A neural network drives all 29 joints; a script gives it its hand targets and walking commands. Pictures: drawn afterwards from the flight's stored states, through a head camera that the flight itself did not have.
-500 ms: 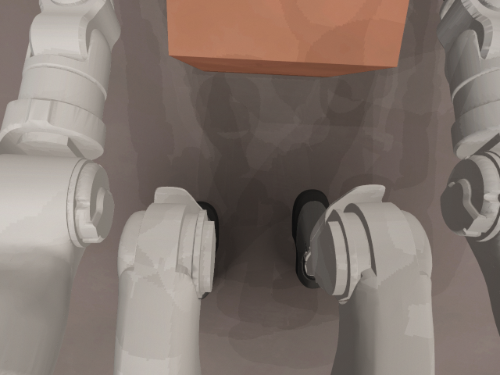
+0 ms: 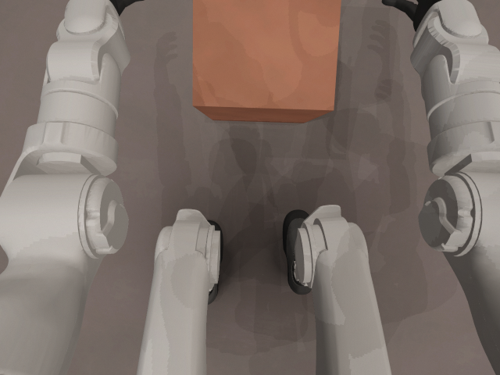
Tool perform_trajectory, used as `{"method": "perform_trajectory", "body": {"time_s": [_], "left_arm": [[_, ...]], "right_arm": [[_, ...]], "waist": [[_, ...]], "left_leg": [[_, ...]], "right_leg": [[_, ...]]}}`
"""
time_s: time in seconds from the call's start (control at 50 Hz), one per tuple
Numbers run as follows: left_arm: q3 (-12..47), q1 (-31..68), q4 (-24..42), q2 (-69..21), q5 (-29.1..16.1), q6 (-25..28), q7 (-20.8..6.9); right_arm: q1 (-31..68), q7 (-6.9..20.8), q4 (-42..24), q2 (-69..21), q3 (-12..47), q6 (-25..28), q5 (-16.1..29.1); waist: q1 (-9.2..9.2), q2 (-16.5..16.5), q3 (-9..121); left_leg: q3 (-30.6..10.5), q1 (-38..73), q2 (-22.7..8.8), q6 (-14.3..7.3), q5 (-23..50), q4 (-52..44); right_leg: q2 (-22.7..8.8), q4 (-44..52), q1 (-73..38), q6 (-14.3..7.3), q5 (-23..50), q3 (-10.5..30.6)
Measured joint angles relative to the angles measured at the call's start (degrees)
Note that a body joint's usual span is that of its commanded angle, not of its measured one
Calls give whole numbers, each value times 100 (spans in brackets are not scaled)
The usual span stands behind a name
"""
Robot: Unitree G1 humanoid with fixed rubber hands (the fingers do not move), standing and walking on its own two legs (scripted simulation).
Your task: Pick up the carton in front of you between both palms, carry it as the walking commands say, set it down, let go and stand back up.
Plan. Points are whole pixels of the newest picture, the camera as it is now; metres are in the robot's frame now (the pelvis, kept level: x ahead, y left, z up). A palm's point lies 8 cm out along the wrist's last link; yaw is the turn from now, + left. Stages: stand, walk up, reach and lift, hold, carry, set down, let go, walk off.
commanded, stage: set down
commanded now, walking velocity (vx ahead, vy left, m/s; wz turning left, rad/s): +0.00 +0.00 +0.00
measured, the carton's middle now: (262, 61) +0.56 -0.03 -0.33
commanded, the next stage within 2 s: let go in 0.56 s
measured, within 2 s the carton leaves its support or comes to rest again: neither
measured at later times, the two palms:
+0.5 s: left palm out of the picture +0.58 +0.17 +0.03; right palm out of the picture +0.56 -0.23 +0.04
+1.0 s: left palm out of the picture +0.46 +0.18 +0.14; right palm out of the picture +0.44 -0.25 +0.14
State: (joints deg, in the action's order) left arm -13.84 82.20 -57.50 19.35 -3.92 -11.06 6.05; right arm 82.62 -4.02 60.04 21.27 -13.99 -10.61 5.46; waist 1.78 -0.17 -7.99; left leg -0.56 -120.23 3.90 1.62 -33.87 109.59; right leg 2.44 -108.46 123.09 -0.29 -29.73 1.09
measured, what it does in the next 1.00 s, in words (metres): rises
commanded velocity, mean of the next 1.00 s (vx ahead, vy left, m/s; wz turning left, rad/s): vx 0.00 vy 0.00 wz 0.00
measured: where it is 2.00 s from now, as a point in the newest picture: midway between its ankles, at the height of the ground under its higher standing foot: (253, 270)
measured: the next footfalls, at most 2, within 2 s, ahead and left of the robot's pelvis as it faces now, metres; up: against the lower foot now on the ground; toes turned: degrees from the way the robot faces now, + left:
none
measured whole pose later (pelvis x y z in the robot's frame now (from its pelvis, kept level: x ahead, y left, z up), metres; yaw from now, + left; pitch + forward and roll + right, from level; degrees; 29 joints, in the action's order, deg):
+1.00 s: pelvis +0.07 -0.01 +0.26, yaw -1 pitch +36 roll +1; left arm -12.1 33.0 -38.9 10.3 3.8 -4.9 0.6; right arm 33.0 3.4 40.5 13.6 -12.9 -4.1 -1.8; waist 1.6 -0.5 2.8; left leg -3.2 -64.5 2.6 0.9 -17.5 46.2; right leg 2.6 -46.2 66.9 -0.6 -15.0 3.2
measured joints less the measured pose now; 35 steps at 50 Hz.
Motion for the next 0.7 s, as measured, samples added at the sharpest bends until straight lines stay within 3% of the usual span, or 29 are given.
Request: {"method": "perform_trajectory", "body": {"time_s": [0.32,0.52,0.7], "left_arm": [[14,-760,990,-152,56,-277,-73],[-198,-1269,746,-304,333,35,-300],[-333,-1553,866,-515,751,21,-297]], "right_arm": [[-673,345,-832,74,-96,-277,26],[-1188,436,-638,-263,-450,51,-400],[-1722,597,-826,-295,-480,132,-670]], "waist": [[-49,-52,617],[11,-72,960],[-95,12,898]], "left_leg": [[-58,1089,-23,-39,392,-1918],[-176,2178,-7,-41,838,-3405],[-258,3172,-73,-69,1273,-4547]], "right_leg": [[46,1880,-1109,27,335,110],[21,3348,-2240,26,718,128],[43,4595,-3297,43,1184,127]]}}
